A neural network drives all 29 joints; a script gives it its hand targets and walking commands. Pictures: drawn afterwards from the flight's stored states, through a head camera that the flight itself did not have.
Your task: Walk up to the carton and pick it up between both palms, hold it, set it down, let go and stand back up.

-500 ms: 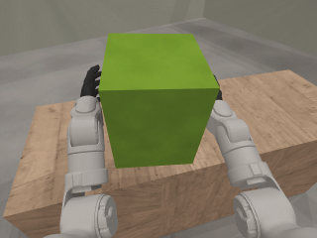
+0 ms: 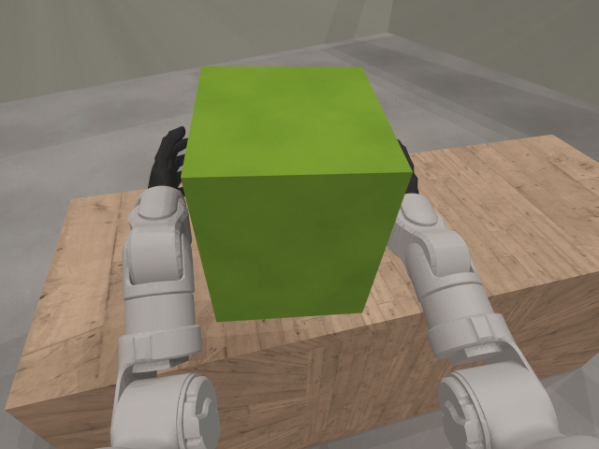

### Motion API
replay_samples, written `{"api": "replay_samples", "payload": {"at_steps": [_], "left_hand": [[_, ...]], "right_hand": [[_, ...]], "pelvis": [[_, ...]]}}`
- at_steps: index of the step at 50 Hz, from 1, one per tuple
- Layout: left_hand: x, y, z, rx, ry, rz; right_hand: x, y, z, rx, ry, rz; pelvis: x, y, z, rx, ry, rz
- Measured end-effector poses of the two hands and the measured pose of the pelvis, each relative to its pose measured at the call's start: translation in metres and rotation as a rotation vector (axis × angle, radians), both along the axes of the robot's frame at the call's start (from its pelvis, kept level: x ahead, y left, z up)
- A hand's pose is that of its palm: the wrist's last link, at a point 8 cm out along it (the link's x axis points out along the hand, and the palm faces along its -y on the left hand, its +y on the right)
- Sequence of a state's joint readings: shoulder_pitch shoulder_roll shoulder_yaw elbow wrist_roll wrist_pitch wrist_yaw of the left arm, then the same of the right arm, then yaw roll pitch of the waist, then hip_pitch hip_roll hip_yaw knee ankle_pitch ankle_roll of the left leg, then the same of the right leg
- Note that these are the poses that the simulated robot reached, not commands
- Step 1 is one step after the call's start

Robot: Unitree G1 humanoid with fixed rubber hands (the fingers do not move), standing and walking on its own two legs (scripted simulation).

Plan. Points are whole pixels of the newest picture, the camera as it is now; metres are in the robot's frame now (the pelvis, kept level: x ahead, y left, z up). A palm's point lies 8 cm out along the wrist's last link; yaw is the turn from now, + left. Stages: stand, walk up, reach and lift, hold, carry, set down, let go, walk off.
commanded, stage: hold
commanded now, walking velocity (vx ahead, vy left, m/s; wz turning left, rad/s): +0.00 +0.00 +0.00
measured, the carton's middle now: (287, 197) +0.37 +0.01 +0.18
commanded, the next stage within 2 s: none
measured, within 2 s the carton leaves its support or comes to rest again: neither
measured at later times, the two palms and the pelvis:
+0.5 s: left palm (170, 192) +0.36 +0.15 +0.21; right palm (403, 199) +0.35 -0.14 +0.19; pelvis +0.00 +0.00 +0.00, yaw +0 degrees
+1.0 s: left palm (169, 191) +0.36 +0.15 +0.21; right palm (403, 196) +0.35 -0.14 +0.19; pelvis +0.00 +0.00 +0.00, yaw +0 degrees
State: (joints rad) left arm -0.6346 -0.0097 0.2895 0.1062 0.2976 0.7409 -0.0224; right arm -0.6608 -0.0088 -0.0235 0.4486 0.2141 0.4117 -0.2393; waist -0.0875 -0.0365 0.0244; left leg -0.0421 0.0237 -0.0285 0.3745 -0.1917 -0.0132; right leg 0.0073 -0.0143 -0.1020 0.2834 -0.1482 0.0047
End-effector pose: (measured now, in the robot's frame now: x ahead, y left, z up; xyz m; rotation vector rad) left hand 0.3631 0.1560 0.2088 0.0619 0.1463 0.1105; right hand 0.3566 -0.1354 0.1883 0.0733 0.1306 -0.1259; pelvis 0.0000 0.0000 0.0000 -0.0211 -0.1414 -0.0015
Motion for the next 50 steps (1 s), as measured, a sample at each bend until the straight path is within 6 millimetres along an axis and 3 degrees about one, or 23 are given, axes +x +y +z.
{"api": "replay_samples", "payload": {"at_steps": [20, 31, 42, 50], "left_hand": [[-0.005, -0.005, -0.003, -0.004, 0.006, -0.001], [-0.007, -0.005, 0.006, 0.007, -0.024, 0.001], [-0.003, -0.004, -0.004, -0.005, 0.013, -0.005], [-0.004, -0.003, 0.002, 0.000, -0.017, -0.003]], "right_hand": [[-0.006, -0.005, -0.003, -0.010, 0.004, -0.001], [-0.006, -0.005, 0.003, -0.002, -0.028, 0.001], [-0.005, -0.004, -0.004, -0.018, 0.009, -0.002], [-0.004, -0.003, 0.003, -0.016, -0.021, -0.002]], "pelvis": [[0.000, -0.001, 0.000, 0.001, -0.017, -0.010], [-0.003, -0.003, 0.000, 0.001, -0.012, -0.004], [-0.006, -0.004, 0.000, 0.004, -0.006, -0.006], [-0.004, -0.003, 0.000, 0.001, -0.001, -0.007]]}}
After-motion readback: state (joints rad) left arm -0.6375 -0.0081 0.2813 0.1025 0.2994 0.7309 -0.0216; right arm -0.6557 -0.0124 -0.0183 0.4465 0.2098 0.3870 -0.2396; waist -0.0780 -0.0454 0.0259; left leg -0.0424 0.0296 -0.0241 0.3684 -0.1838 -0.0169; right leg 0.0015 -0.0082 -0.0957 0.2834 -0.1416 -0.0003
